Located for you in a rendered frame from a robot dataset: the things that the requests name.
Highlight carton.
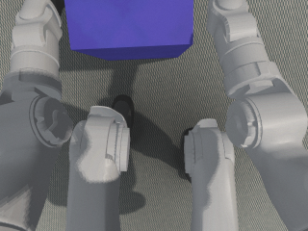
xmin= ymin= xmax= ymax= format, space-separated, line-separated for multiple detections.
xmin=64 ymin=0 xmax=193 ymax=61

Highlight left robot hand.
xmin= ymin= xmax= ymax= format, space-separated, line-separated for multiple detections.
xmin=51 ymin=0 xmax=65 ymax=16

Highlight left robot upper arm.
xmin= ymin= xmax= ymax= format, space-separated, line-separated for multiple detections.
xmin=0 ymin=95 xmax=73 ymax=231

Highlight right robot foot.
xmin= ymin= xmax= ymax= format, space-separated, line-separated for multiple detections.
xmin=182 ymin=127 xmax=193 ymax=183

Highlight robot left forearm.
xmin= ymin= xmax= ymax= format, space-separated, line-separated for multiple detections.
xmin=0 ymin=0 xmax=63 ymax=105

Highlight robot right forearm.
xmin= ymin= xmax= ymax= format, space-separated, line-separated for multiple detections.
xmin=206 ymin=0 xmax=308 ymax=130

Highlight robot left thigh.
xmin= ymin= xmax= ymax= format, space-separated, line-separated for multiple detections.
xmin=65 ymin=115 xmax=131 ymax=231

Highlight right robot upper arm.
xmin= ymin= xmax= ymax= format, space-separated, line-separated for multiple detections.
xmin=224 ymin=91 xmax=308 ymax=231

